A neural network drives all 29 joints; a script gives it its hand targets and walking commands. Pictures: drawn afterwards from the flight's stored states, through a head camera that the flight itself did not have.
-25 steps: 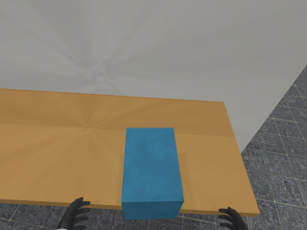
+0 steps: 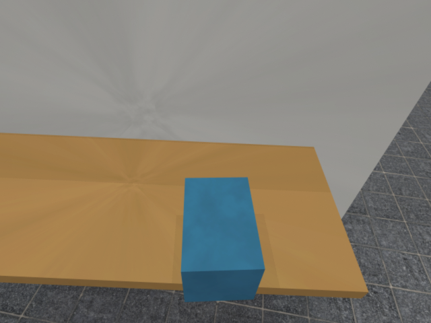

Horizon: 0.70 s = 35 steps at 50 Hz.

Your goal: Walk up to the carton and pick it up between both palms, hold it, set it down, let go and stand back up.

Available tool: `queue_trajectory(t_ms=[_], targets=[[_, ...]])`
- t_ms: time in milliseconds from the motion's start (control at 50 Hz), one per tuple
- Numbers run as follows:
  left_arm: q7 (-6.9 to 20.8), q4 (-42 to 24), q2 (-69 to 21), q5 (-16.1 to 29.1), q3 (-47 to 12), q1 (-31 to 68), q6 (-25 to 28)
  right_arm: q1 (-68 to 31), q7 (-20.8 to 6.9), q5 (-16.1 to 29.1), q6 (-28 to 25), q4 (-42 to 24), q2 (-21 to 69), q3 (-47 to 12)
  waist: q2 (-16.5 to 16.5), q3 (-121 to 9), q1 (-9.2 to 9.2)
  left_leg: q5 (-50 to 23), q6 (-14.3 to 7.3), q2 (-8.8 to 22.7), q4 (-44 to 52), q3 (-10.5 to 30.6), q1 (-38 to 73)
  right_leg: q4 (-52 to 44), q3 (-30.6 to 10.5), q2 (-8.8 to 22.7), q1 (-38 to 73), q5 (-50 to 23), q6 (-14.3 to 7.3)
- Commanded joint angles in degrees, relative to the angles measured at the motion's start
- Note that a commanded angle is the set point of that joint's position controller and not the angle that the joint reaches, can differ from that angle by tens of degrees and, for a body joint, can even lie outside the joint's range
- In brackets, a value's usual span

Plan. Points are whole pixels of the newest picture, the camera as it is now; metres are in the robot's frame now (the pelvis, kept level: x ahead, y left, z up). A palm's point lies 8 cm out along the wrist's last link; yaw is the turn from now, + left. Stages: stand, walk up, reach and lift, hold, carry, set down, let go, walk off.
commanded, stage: stand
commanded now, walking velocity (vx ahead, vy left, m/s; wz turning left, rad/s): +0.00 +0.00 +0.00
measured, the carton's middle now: (217, 236) +0.39 -0.01 -0.13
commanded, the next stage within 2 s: none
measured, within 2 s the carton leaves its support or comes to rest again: neither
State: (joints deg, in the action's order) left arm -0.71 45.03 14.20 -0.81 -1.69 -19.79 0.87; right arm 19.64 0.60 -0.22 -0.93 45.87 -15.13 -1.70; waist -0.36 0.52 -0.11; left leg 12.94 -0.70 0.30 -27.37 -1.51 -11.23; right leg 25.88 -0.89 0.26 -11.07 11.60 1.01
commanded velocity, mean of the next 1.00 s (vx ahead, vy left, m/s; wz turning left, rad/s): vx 0.00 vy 0.00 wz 0.00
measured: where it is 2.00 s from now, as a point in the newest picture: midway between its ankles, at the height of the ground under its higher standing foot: outside the picture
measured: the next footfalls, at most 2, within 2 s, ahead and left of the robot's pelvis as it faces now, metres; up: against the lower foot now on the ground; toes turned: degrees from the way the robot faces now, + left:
none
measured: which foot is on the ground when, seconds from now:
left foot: down 0.00-1.00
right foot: down 0.00-1.00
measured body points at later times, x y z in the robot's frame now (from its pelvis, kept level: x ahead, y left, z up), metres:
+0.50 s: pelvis -0.01 +0.00 +0.00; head -0.02 +0.00 +0.45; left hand -0.01 +0.25 -0.14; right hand +0.02 -0.26 -0.14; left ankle +0.02 +0.11 -0.74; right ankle +0.03 -0.13 -0.74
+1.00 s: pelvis +0.01 -0.01 +0.00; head +0.00 -0.01 +0.45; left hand +0.04 +0.23 -0.14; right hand +0.03 -0.26 -0.14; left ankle +0.02 +0.11 -0.74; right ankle +0.03 -0.13 -0.74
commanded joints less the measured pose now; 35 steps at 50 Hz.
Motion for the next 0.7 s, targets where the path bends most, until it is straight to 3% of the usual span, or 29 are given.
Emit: queue_trajectory(t_ms=[0,100,140,260,380,480,520,680], targets=[[-0.3,-3.5,7.7,-0.1,2.0,-0.9,1.2,0.4,0.4,0.0,-1.3,-4.8,-7.4,2.1,-0.1,3.6,0.26,10.5,-0.1,4.8,8.9,6.9,-6.7,-4.8,-3.8,4.1,-2.1,5.4,-0.7],[-0.3,-2.1,6.8,-0.2,1.9,-3.4,1.0,1.4,0.4,-0.1,-0.8,-4.2,-8.2,2.6,-0.5,5.0,0.48,17.8,-0.4,5.2,10.8,8.5,-10.2,-3.5,-3.6,3.1,-2.7,8.5,-0.3],[-0.3,-1.8,6.7,-0.2,1.8,-3.8,1.1,1.3,0.5,-0.1,-0.8,-4.1,-8.2,2.5,0.5,4.1,0.49,16.0,-0.4,5.1,10.0,8.2,-9.5,-3.5,-3.9,3.1,-3.0,7.9,-0.2],[-0.4,-0.8,6.8,-0.2,2.1,-5.2,0.9,2.5,0.6,-0.1,-0.4,-3.2,-7.8,2.5,-1.0,5.0,0.21,17.0,-0.4,4.8,9.4,8.0,-9.7,-3.7,-4.5,3.3,-5.2,9.9,-0.4],[-0.6,0.2,6.9,-0.2,2.5,-7.0,0.7,3.7,0.6,0.0,-0.1,-2.7,-7.4,2.9,-0.3,4.5,0.04,16.5,-0.6,4.7,8.8,8.0,-9.1,-3.9,-5.0,3.2,-6.5,11.8,-0.5],[-0.7,0.4,6.5,-0.1,2.5,-6.9,0.7,4.5,0.8,-0.3,0.0,-1.9,-6.8,2.8,1.3,5.1,-0.22,12.1,-0.2,4.3,6.8,6.9,-7.2,-4.6,-5.6,3.6,-7.7,10.7,-0.9],[-0.9,0.6,7.2,0.2,2.6,-6.0,1.1,5.4,0.8,-0.7,-0.3,-0.9,-6.2,2.5,2.3,2.6,-0.57,4.7,-0.3,4.0,4.2,6.1,-3.2,-5.2,-6.9,4.5,-7.6,7.1,-1.6],[-1.1,1.8,6.4,0.3,2.4,-5.5,0.6,5.0,1.2,-0.2,-0.2,0.8,-5.8,2.1,1.0,3.4,0.04,1.2,0.0,4.5,4.5,6.0,-3.4,-4.4,-6.2,4.4,-5.4,2.2,-1.6]])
